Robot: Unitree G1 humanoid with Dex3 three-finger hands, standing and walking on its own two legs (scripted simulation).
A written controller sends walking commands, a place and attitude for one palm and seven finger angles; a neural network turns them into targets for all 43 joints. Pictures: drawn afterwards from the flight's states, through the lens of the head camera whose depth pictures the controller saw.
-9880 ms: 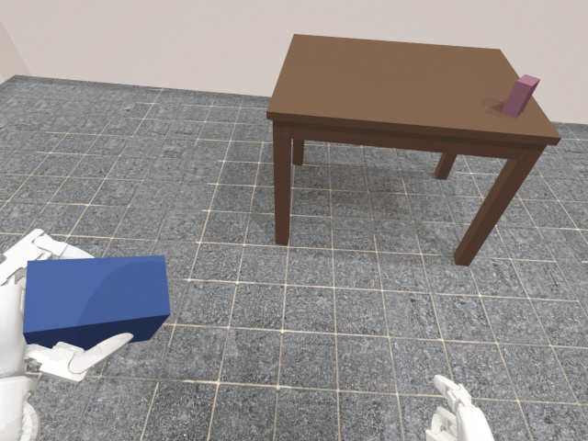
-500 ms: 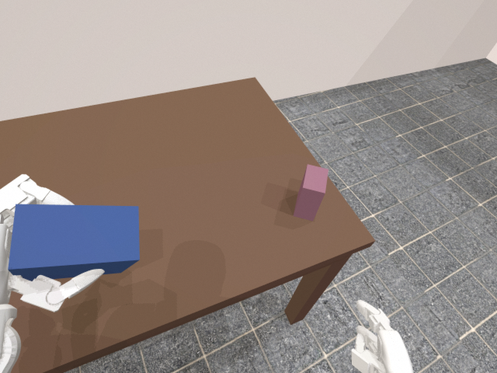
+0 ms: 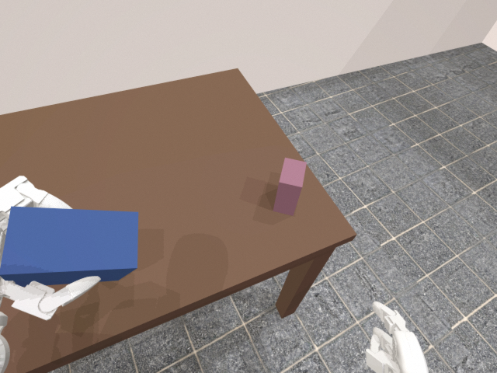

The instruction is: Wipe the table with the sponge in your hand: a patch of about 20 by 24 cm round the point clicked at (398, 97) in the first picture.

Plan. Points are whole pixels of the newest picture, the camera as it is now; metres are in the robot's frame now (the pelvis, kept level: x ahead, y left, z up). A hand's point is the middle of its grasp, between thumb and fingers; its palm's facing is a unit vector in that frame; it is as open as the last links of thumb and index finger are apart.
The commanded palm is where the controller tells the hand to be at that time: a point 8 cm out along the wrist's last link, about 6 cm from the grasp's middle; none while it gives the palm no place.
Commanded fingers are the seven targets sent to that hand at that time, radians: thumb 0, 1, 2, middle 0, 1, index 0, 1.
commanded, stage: come to a stop and stand still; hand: left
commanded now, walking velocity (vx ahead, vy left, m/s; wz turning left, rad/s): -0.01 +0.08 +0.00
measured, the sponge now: (92, 250) +0.23 +0.21 +0.14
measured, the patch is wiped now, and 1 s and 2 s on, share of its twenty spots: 0.00 0.00 0.00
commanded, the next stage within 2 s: look again from close up in 0.88 s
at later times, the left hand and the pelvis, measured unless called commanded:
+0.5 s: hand (5, 249) +0.22 +0.29 +0.15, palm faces +0.36 -0.85 -0.39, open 10.2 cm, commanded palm +0.16 +0.32 +0.18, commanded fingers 0.00 0.10 1.30 -1.20 -1.60 -1.20 -1.60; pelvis +0.01 +0.04 +0.01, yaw +1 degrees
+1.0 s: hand out of the picture +0.23 +0.33 +0.19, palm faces +0.45 -0.75 -0.48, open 10.2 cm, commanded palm +0.14 +0.33 +0.18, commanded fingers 0.00 0.10 1.30 -1.20 -1.60 -1.20 -1.60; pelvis -0.01 +0.04 +0.00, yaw +3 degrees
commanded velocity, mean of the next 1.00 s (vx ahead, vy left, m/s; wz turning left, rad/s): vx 0.00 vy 0.00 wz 0.00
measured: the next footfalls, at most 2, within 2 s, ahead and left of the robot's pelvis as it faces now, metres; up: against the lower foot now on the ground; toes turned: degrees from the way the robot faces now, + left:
none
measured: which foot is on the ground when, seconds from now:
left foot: down 0.00-1.00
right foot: down 0.00-1.00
